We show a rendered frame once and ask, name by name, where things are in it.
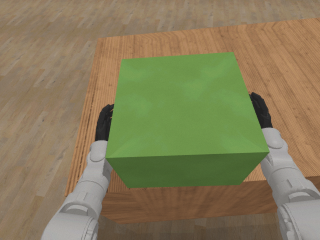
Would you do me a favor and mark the carton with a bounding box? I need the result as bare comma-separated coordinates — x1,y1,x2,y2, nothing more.
105,52,270,188

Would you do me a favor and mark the right robot hand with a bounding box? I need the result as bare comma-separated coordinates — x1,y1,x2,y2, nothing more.
249,92,273,129

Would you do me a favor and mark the robot right forearm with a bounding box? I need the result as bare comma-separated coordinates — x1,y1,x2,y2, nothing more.
260,127,320,207

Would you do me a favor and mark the robot left forearm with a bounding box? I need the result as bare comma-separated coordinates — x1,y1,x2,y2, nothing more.
40,140,113,240

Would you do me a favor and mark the pedestal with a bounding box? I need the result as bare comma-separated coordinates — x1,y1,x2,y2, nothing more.
64,17,320,225

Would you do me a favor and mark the robot right upper arm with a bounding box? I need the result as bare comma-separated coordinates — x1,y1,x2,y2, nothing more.
277,199,320,240

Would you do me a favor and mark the robot left upper arm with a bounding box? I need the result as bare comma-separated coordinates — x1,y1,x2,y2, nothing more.
43,212,99,240

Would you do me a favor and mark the left robot hand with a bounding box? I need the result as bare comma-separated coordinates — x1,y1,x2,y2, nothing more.
95,104,114,142

